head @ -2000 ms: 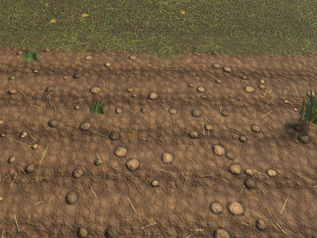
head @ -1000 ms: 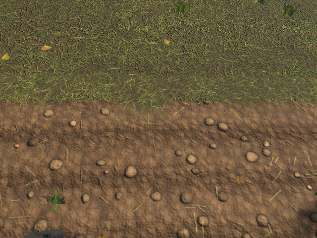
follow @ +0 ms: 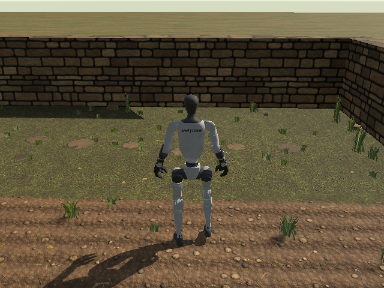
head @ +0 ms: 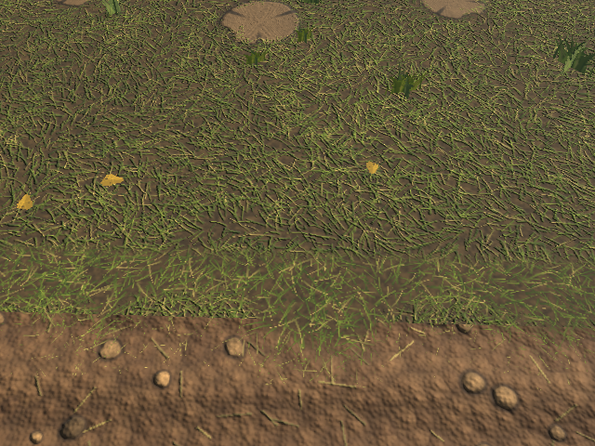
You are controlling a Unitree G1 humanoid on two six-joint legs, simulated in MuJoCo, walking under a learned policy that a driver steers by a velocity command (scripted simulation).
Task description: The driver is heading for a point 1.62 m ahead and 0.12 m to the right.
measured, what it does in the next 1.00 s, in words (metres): steps on the spot: right foot, then left foot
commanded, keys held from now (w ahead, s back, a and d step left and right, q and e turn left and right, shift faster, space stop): e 0.34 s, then no key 0.08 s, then q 0.58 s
